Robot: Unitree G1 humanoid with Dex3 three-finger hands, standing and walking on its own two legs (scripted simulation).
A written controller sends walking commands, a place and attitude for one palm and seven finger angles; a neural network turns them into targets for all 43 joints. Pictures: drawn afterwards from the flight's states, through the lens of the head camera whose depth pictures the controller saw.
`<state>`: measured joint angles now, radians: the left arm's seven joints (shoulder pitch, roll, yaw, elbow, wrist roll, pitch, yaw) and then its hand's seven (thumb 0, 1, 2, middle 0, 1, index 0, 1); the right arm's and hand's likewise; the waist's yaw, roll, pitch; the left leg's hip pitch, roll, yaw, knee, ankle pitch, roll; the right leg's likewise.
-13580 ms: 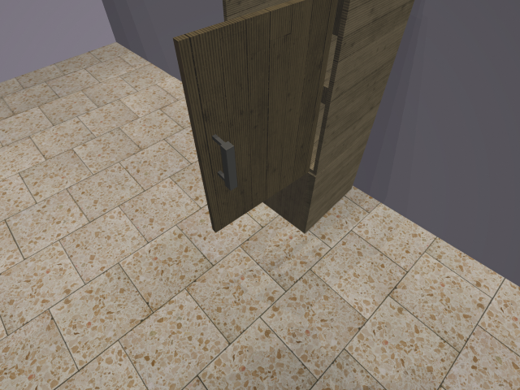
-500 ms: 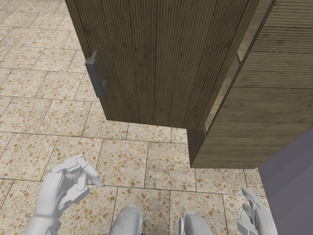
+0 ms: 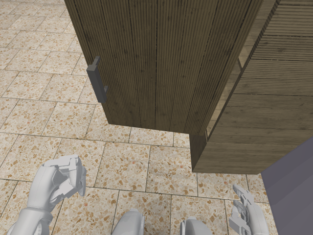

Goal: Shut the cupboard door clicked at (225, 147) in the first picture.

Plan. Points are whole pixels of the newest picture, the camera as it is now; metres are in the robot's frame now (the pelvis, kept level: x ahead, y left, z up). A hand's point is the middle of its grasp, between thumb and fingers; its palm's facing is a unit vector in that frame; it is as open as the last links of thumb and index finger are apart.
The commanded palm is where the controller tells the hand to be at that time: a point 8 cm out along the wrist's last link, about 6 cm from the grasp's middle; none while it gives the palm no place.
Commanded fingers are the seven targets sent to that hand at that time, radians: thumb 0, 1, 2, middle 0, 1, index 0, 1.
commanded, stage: raise the hand and make a fist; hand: left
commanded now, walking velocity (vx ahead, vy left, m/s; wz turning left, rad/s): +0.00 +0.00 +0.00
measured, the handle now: (99, 80) +0.53 +0.22 +0.05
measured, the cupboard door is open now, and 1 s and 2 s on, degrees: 84 84 84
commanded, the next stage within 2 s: bring the fist close to the handle in 0.38 s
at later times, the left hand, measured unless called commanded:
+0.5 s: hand (86, 184) +0.22 +0.17 +0.06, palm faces -0.06 -1.00 -0.04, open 3.1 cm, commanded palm +0.21 +0.23 +0.06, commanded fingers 0.00 0.90 0.90 -1.30 -1.50 -1.30 -1.50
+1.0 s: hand (94, 140) +0.32 +0.18 +0.05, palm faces -0.06 -1.00 -0.03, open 3.1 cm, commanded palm +0.31 +0.23 +0.06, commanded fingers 0.00 0.90 0.90 -1.30 -1.50 -1.30 -1.50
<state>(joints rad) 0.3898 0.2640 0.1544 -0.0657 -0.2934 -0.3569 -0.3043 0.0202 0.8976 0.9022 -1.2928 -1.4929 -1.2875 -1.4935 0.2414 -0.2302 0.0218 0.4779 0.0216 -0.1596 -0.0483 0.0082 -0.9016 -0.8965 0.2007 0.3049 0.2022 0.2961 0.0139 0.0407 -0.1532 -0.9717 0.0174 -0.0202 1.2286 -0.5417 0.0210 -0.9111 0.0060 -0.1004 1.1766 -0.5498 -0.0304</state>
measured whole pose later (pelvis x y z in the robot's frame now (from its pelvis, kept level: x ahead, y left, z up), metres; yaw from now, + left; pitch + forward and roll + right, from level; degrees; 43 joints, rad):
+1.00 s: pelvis +0.00 +0.00 +0.01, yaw -1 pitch +17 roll -2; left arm -0.07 0.28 0.20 0.33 -0.27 -0.34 -0.29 0.02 0.90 0.90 -1.30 -1.50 -1.30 -1.50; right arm 0.27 -0.26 0.02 0.55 0.03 -0.14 -0.05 0.01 -0.90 -0.90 0.20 0.30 0.20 0.30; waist -0.02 0.03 -0.14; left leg -0.96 0.02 0.00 1.18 -0.51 0.02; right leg -0.92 0.01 -0.08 1.15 -0.53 -0.03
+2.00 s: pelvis +0.00 +0.00 +0.01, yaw -2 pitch +20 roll -2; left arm -0.56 0.37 0.32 0.88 -0.20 -0.44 -0.33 0.02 0.90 0.90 -1.30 -1.50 -1.30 -1.50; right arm 0.30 -0.26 0.01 0.62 0.02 -0.02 -0.03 0.00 -0.90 -0.90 0.20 0.30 0.20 0.30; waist -0.08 0.02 -0.13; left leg -1.02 0.03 0.01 1.16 -0.50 0.02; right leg -0.98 0.02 -0.06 1.12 -0.50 -0.03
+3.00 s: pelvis -0.02 +0.01 -0.02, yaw -3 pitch +28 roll -5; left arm -1.12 0.61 0.30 1.25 -0.09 -0.32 -0.47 0.02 0.90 0.90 -1.30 -1.50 -1.29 -1.50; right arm 0.35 -0.28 0.05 0.66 0.00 -0.05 -0.02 0.00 -0.90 -0.90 0.20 0.30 0.20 0.30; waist -0.21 0.04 -0.12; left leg -1.27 0.04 -0.02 1.30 -0.51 0.04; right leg -1.21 0.03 -0.10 1.21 -0.49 -0.02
